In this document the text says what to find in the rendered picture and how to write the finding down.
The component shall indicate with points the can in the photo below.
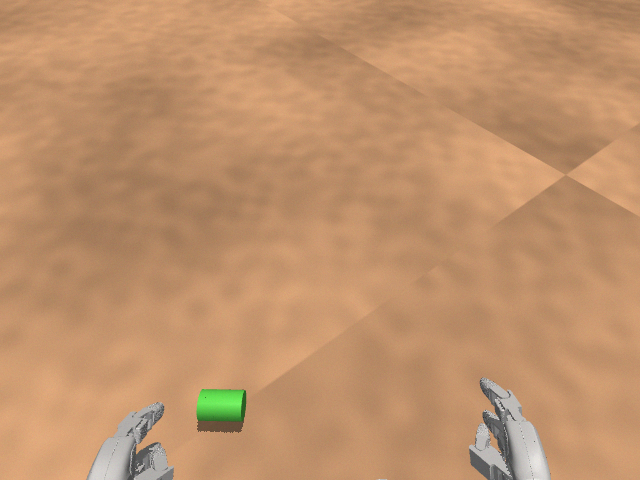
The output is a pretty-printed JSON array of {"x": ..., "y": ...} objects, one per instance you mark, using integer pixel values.
[{"x": 221, "y": 405}]

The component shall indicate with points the left robot hand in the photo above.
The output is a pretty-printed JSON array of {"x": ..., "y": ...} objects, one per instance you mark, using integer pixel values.
[{"x": 117, "y": 458}]

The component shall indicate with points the right robot hand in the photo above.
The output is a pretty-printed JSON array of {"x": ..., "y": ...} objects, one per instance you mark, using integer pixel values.
[{"x": 518, "y": 440}]

